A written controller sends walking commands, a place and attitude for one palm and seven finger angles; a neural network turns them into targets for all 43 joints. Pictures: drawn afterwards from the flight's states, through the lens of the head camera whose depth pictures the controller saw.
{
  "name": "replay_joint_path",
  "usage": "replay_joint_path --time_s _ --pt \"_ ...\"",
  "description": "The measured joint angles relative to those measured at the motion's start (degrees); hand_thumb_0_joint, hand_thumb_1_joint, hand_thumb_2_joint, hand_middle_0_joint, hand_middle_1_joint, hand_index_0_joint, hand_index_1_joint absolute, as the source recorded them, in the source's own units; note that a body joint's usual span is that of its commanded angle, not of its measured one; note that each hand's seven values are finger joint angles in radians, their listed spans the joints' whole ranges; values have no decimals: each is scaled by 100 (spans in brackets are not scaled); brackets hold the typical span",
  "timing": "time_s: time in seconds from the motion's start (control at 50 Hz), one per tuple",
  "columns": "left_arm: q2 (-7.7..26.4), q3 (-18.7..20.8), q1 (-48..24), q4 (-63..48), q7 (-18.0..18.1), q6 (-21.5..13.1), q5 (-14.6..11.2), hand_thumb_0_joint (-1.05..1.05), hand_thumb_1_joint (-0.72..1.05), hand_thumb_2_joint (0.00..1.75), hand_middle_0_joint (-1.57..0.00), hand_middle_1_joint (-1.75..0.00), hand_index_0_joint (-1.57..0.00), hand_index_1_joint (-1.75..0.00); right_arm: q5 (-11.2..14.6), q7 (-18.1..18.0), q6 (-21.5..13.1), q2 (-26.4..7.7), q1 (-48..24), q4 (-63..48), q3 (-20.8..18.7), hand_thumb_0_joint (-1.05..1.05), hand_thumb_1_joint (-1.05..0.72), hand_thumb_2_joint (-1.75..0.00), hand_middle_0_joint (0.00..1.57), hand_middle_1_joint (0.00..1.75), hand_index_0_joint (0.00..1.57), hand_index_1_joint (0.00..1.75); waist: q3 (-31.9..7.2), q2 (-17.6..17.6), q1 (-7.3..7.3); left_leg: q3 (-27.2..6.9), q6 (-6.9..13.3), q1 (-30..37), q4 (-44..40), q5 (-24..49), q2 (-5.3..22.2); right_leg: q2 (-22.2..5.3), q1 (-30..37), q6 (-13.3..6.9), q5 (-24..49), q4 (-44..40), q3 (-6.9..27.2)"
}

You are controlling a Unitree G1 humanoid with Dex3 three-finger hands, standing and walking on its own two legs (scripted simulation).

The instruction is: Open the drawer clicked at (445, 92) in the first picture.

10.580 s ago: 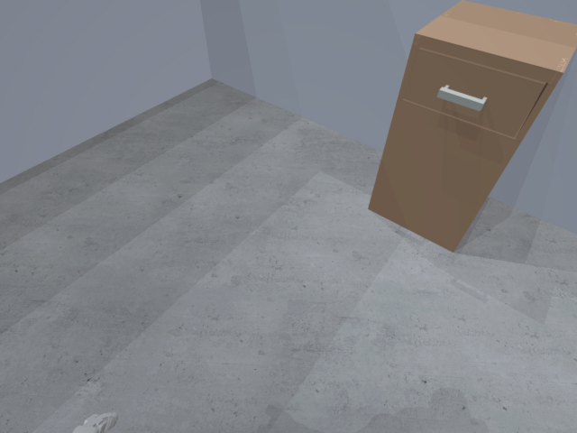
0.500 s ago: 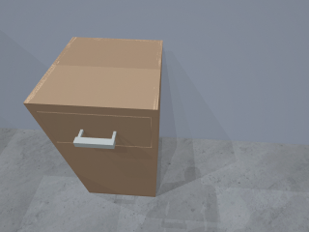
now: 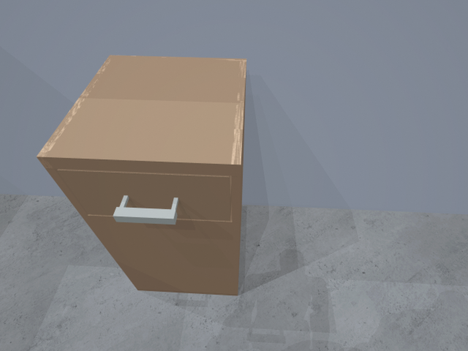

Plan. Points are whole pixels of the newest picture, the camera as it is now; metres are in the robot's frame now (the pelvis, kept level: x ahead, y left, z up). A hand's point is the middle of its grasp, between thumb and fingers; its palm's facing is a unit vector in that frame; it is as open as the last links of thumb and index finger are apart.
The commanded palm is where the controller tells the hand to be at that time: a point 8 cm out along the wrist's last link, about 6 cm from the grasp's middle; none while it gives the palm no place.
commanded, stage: look again from close up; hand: left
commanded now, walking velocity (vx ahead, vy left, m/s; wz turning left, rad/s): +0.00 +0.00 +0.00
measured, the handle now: (148, 208) +0.43 +0.24 -0.08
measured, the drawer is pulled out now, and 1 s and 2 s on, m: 0.00 0.00 0.00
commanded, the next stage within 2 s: shuffle to correct the standing spot in 0.06 s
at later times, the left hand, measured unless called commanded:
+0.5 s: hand out of the picture -0.04 +0.18 -0.18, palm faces +0.06 -0.97 -0.23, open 7.4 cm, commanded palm none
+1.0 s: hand out of the picture -0.09 +0.27 -0.18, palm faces +0.02 -0.97 -0.23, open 7.4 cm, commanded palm none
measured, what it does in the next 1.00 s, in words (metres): walks backwards: left foot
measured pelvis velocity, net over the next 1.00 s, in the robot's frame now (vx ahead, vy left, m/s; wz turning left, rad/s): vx -0.12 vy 0.08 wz -0.03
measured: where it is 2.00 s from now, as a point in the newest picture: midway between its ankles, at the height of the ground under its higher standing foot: outside the picture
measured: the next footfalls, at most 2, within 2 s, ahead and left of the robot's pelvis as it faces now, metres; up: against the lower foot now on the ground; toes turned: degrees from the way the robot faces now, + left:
left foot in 0.78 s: -0.06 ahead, +0.19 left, +0.00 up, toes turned +2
right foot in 1.16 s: -0.16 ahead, -0.04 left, +0.00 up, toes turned -4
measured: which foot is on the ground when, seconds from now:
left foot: down 0.00-0.44, up 0.46-0.76, down 0.78-1.00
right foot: down 0.00-0.78, up 0.80-1.00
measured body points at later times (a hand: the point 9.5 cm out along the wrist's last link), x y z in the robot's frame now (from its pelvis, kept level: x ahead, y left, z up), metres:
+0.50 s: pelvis -0.03 +0.00 -0.01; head +0.01 +0.00 +0.44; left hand -0.04 +0.23 -0.16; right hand +0.00 -0.22 -0.17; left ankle -0.05 +0.13 -0.73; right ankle -0.07 -0.05 -0.74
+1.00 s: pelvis -0.12 +0.08 +0.00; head -0.10 +0.08 +0.45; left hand -0.09 +0.32 -0.16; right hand -0.09 -0.15 -0.15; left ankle -0.10 +0.19 -0.74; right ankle -0.18 -0.04 -0.69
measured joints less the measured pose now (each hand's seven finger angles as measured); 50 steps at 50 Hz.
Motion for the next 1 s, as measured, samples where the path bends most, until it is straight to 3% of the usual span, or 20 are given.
replay_joint_path --time_s 0.22,0.38,0.46,0.54,0.62,0.72,0.78,0.82,0.86,0.92,1.0 --pt "-13 11 -23 -25 5 -20 11 0 90 90 -20 -30 -20 -30 5 6 -16 12 17 4 0 0 -91 -90 20 30 19 30 -14 3 7 -19 3 5 -36 5 -36 -34 -21 5 -45 41 -20" --pt "54 116 -163 -268 64 63 38 0 90 90 -20 -30 -20 -30 7 -13 134 -167 -202 -271 -154 1 -91 -90 20 30 19 30 123 0 57 11 -3 -290 299 -48 -13 -40 -351 -3 -127 430 -11" --pt "133 182 -281 -363 71 111 68 0 90 90 -20 -30 -20 -30 2 0 239 -274 -372 -461 -254 1 -91 -90 20 30 19 30 239 22 70 -55 9 -605 863 -151 10 -38 -509 -21 -159 673 -39" --pt "223 239 -378 -442 66 173 126 0 90 90 -20 -30 -20 -30 -1 21 368 -345 -570 -576 -357 1 -91 -90 20 30 19 30 334 -25 142 -390 -9 -1122 2193 -1020 -107 -90 -618 -46 -115 797 -41" --pt "336 289 -466 -535 28 239 166 0 90 90 -20 -30 -20 -30 -2 77 413 -349 -782 -739 -426 1 -91 -90 20 30 19 30 428 -167 159 -610 -72 -1429 2948 -1295 -192 -236 -766 41 15 828 11" --pt "493 349 -614 -684 -19 285 162 0 90 90 -21 -30 -21 -30 12 133 359 -322 -918 -926 -433 0 -91 -90 20 30 19 30 502 -287 134 -612 -145 -1173 2145 -923 -145 -437 -1055 231 141 971 50" --pt "556 384 -653 -755 -34 314 126 0 90 90 -21 -30 -21 -30 19 144 280 -341 -880 -979 -410 0 -91 -90 20 30 19 30 461 -240 97 -493 -126 -664 943 -40 -72 -491 -1319 393 80 1309 63" --pt "644 417 -735 -766 -16 370 94 0 90 90 -21 -30 -21 -30 -12 138 239 -257 -851 -953 -388 0 -91 -90 20 30 19 30 492 -373 105 -372 24 -648 896 -147 -201 -551 -1525 444 -380 1795 250" --pt "686 444 -748 -778 19 412 81 0 90 90 -20 -30 -20 -30 -41 117 211 -162 -761 -942 -309 0 -91 -90 20 30 19 30 445 -403 120 -290 133 -661 880 -120 -223 -434 -1734 491 -885 2553 442" --pt "670 460 -692 -724 -37 424 112 0 91 90 -20 -30 -20 -30 -88 42 184 -153 -596 -853 -268 0 -93 -90 20 30 20 30 251 -332 74 -258 198 -642 629 84 -220 -361 -1763 560 -753 3167 518" --pt "591 424 -486 -659 -177 443 170 0 91 90 -20 -30 -20 -30 -146 81 179 -206 -392 -779 -259 0 -94 -90 20 30 20 30 -13 -209 -12 -207 224 -693 342 306 -164 -426 -1504 587 -720 3174 371"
